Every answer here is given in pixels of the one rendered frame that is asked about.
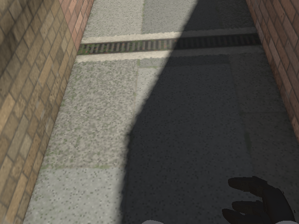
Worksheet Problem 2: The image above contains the right robot hand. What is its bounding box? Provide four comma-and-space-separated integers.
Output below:
221, 175, 296, 224

